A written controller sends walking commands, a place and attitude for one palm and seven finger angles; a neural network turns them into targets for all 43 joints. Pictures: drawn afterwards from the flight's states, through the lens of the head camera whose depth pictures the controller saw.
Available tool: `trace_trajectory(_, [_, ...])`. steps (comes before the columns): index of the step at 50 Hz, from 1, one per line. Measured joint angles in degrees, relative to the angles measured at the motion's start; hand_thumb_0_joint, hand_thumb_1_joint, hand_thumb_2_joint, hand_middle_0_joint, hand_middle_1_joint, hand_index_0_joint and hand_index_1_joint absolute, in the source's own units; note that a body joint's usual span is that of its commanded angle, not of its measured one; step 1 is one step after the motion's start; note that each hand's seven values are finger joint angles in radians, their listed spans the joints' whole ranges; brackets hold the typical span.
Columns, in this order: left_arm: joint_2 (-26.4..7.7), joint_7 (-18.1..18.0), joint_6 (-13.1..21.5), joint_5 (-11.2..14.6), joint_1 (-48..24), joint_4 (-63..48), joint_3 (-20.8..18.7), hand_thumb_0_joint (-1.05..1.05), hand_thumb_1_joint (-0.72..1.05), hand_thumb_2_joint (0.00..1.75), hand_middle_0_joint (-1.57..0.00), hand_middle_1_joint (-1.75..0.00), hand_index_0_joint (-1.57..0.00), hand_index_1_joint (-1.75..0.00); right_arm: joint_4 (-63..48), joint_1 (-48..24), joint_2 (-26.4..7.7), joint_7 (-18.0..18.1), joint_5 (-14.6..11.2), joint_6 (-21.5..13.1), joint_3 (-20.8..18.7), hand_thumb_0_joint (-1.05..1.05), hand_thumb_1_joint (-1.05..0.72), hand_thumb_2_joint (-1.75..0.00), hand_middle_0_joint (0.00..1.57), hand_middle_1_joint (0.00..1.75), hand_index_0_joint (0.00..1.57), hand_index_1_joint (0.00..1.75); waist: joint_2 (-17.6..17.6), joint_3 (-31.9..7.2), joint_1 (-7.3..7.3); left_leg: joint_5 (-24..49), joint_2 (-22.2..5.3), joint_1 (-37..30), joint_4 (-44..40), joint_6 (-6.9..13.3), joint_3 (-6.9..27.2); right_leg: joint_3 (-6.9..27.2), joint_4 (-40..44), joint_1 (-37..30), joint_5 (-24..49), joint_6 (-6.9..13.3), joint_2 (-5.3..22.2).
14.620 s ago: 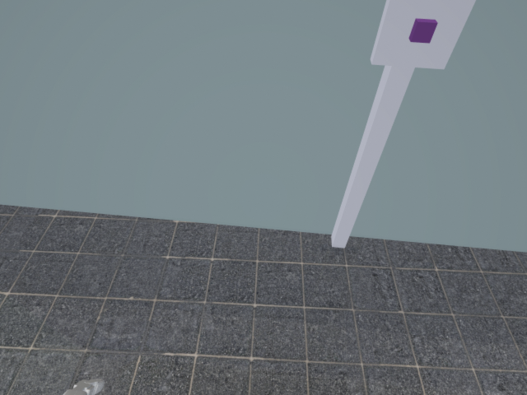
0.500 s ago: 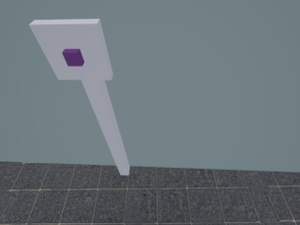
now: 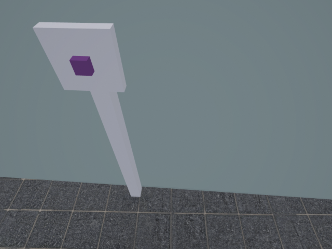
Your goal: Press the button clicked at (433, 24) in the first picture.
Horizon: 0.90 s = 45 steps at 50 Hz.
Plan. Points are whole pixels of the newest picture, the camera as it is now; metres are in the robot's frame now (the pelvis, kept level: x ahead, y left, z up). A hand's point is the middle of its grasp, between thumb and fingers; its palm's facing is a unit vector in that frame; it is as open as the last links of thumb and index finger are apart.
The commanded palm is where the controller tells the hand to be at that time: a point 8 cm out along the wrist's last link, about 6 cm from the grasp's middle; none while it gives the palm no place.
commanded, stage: come to a stop and stand still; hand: left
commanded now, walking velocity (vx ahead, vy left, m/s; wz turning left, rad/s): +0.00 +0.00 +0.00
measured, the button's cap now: (82, 65) +0.50 +0.25 +0.19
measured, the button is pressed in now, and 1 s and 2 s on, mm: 0 0 0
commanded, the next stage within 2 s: look again from close up in 0.24 s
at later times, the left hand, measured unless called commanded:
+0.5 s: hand out of the picture -0.01 +0.17 -0.17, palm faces +0.04 -0.98 -0.19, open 7.4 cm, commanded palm none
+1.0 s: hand out of the picture +0.02 +0.20 -0.15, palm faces +0.14 -0.96 -0.25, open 7.2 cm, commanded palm +0.09 +0.23 -0.06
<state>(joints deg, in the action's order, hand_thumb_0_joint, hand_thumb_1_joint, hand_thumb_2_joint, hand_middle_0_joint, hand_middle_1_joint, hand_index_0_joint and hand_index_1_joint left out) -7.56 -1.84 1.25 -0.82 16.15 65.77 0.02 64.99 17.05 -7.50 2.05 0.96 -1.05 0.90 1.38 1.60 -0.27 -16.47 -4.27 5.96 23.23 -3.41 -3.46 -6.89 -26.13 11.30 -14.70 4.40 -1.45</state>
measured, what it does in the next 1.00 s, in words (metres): stands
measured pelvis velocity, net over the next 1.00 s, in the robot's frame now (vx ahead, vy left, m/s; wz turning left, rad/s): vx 0.00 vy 0.02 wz -0.01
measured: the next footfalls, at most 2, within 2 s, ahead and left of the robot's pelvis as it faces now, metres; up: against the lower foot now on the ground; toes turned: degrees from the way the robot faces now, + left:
none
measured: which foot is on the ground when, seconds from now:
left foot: down 0.00-1.00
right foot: down 0.00-1.00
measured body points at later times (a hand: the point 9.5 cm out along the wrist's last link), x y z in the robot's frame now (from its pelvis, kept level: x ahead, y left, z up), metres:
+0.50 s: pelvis +0.00 +0.01 +0.00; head +0.01 +0.00 +0.45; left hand -0.01 +0.22 -0.16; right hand -0.02 -0.19 -0.17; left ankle -0.05 +0.15 -0.74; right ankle +0.00 -0.06 -0.74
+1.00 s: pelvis +0.00 +0.02 +0.00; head +0.01 +0.01 +0.45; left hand +0.01 +0.25 -0.13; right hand -0.01 -0.20 -0.16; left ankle -0.05 +0.15 -0.74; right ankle +0.00 -0.06 -0.74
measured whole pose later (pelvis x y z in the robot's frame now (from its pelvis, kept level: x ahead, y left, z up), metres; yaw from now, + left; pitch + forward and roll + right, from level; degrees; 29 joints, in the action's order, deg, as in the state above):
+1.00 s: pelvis +0.00 +0.02 +0.00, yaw -1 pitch +0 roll +0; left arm -8.8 -5.6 -5.0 4.0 27.9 38.0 1.0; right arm 59.0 21.2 -8.3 3.6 -0.4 -6.5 1.2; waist 1.4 1.6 -0.6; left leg -19.1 -3.7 8.1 27.5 -1.8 -3.9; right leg -6.0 -28.9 13.2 -15.4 3.0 -0.7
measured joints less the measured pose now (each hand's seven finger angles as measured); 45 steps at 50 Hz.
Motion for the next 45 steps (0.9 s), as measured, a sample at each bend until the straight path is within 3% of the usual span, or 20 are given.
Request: trace_trajectory(45, [0.92,0.02,-0.19,-0.04,1.49,-0.22,0.04,0.01,0.91,0.9,-0.2,-0.29,-0.2,-0.3,1.09,1.8,1.72,0.1,-0.04,-0.08,0.0,0.0,-0.91,-0.9,0.2,0.3,0.19,0.3,-1.24,0.31,-0.05,-0.42,0.93,0.1,0.77,1.03,-0.1,0.22,-0.39,-0.12,-0.07,-0.99,0.97])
